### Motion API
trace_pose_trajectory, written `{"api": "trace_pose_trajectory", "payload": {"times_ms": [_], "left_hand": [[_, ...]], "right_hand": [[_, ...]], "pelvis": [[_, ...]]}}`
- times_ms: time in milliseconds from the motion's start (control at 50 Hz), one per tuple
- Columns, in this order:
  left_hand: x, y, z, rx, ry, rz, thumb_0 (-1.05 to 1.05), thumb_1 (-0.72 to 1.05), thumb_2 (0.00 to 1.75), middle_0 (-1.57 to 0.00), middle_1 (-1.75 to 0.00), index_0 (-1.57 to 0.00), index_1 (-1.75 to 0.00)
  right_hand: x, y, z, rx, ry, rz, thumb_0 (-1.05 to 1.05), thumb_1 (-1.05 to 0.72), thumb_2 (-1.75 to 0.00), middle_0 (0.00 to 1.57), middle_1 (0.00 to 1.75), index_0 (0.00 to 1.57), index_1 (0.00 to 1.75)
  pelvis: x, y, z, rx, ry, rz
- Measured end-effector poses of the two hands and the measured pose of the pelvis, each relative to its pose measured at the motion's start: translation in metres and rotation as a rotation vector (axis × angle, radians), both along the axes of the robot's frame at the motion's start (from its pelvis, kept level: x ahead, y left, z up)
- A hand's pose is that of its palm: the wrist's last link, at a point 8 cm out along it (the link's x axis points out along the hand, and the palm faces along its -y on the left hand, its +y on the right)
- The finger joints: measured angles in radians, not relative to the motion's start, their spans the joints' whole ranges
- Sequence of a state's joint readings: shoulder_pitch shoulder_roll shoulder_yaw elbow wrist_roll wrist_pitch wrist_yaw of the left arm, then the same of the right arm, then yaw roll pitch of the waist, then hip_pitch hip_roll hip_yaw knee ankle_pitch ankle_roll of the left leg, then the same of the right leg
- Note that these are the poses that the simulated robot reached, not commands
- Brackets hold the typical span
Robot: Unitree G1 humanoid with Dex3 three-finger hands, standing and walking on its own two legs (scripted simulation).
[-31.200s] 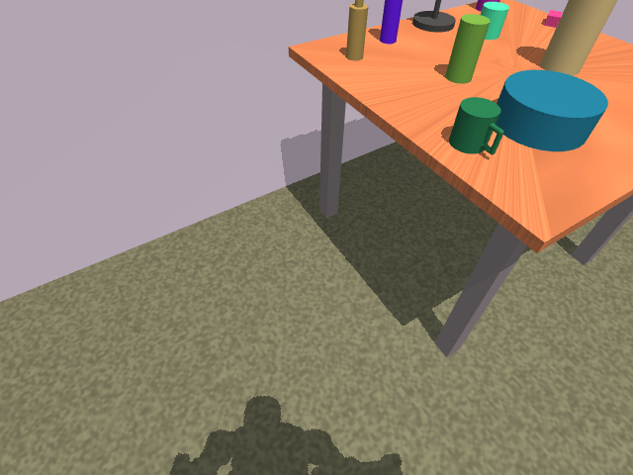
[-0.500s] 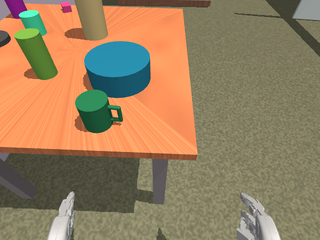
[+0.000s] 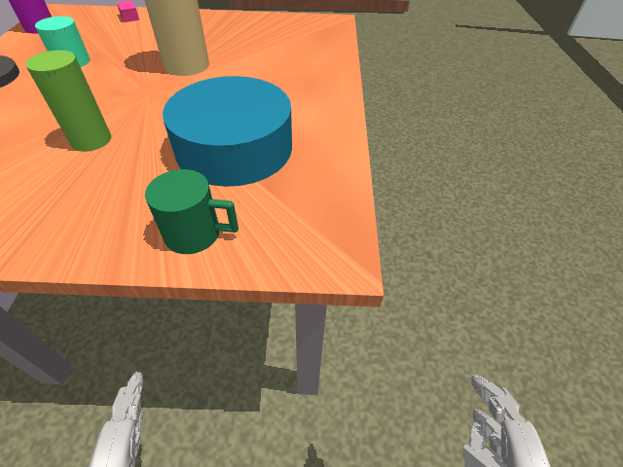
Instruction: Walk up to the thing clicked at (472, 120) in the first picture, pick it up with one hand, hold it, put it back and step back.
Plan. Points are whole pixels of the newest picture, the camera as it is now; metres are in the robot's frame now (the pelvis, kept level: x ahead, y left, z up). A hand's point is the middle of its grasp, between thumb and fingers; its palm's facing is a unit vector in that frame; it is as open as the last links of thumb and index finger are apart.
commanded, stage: home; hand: left
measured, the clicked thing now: (196, 213) +0.46 +0.18 +0.06
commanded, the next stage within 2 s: stand in 1.04 s
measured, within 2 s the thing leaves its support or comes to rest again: neither
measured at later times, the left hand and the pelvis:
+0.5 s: hand (168, 448) +0.18 +0.18 -0.04, palm faces +0.12 -0.97 -0.22, open 17.7 cm; pelvis +0.01 +0.00 +0.00, yaw +0 degrees
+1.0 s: hand out of the picture +0.16 +0.21 -0.08, palm faces -0.04 -0.93 -0.36, open 17.7 cm; pelvis +0.00 +0.00 +0.01, yaw +1 degrees
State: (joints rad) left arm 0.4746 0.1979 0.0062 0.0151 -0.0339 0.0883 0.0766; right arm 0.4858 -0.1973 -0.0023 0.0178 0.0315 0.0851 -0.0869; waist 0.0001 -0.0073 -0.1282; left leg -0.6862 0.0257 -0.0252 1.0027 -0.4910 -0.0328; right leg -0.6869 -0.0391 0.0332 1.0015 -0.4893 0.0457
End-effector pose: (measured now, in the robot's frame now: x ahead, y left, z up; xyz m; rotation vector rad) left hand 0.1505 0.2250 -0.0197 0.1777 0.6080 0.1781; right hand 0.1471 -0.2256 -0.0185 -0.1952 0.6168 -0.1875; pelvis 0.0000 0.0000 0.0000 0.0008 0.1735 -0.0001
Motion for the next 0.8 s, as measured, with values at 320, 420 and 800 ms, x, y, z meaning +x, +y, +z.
{"api": "trace_pose_trajectory", "payload": {"times_ms": [320,420,800], "left_hand": [[0.004,0.001,0.0,0.004,0.005,0.006,-0.01,-0.59,0.02,-0.05,-0.05,-0.04,-0.04],[0.006,0.001,0.0,0.0,0.001,0.006,-0.01,-0.6,0.02,-0.05,-0.05,-0.04,-0.04],[-0.001,0.008,0.0,0.037,0.06,0.015,-0.01,-0.59,0.02,-0.05,-0.05,-0.04,-0.04]], "right_hand": [[0.006,0.0,0.0,-0.002,-0.003,-0.001,0.01,-0.9,-0.9,0.2,0.3,0.21,0.3],[0.007,0.001,0.0,-0.003,-0.007,-0.001,0.01,-0.9,-0.9,0.2,0.3,0.21,0.3],[-0.005,-0.01,-0.042,-0.04,0.128,-0.059,0.01,-0.91,-0.9,0.2,0.3,0.21,0.3]], "pelvis": [[0.005,0.0,-0.001,-0.001,0.011,0.001],[0.006,0.0,-0.001,-0.002,0.009,0.002],[0.005,0.004,0.0,-0.031,-0.011,0.013]]}}
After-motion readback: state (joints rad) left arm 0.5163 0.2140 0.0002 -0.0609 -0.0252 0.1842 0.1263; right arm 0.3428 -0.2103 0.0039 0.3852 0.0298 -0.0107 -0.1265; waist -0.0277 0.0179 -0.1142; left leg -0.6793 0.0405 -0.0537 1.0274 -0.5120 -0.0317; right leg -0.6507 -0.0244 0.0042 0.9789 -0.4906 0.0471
